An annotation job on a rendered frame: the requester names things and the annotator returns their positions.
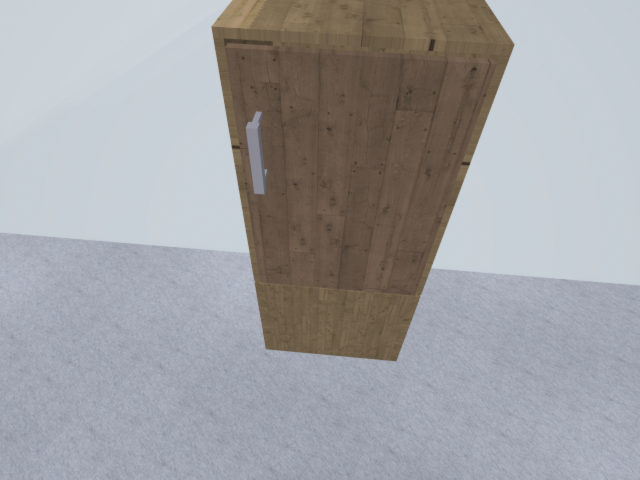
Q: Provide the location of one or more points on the cupboard door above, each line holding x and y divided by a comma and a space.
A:
362, 151

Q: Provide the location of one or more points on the handle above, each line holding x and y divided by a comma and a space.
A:
259, 174

